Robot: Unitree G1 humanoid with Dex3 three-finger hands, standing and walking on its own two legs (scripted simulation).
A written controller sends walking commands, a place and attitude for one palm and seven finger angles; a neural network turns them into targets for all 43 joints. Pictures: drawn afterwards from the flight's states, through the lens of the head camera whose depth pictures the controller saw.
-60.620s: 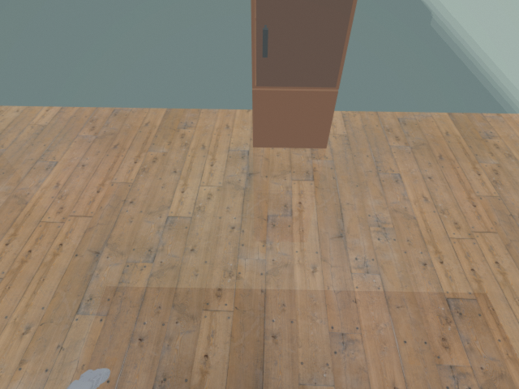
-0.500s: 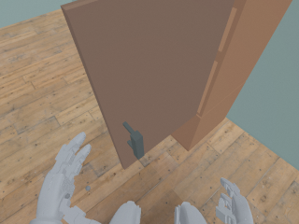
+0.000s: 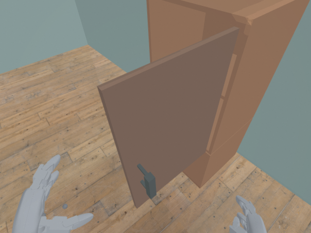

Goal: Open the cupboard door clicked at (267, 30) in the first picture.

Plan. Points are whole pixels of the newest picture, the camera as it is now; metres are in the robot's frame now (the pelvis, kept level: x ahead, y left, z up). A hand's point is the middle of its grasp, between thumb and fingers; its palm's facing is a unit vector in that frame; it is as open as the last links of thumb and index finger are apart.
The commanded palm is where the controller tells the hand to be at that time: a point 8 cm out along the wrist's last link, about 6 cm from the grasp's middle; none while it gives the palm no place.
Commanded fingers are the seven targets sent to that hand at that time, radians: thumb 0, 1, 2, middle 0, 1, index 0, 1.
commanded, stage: draw the hand back to the body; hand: left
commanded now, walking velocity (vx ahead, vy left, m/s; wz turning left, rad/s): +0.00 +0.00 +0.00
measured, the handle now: (146, 180) +0.30 +0.06 -0.08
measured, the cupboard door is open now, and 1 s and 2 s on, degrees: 89 89 89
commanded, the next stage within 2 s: step back with the hand held close in 0.78 s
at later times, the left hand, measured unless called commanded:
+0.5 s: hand (14, 157) +0.19 +0.26 +0.21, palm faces +0.48 -0.77 -0.41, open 8.2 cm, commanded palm +0.14 +0.30 +0.21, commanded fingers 0.00 0.90 0.90 -0.20 -0.30 -0.20 -0.30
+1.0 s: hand (19, 161) +0.19 +0.25 +0.20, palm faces +0.45 -0.78 -0.42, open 7.5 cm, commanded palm +0.14 +0.29 +0.21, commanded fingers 0.00 0.90 0.90 -0.20 -0.30 -0.20 -0.30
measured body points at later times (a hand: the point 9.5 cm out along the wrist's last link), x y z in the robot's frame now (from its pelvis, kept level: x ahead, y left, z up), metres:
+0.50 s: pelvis +0.00 +0.00 +0.03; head -0.02 -0.02 +0.48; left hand +0.16 +0.30 +0.23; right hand +0.19 -0.22 -0.05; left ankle -0.02 +0.10 -0.70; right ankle +0.01 -0.11 -0.70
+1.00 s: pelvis -0.01 -0.01 +0.04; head -0.02 -0.03 +0.49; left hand +0.16 +0.29 +0.22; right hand +0.18 -0.23 -0.05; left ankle -0.02 +0.10 -0.70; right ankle +0.01 -0.11 -0.70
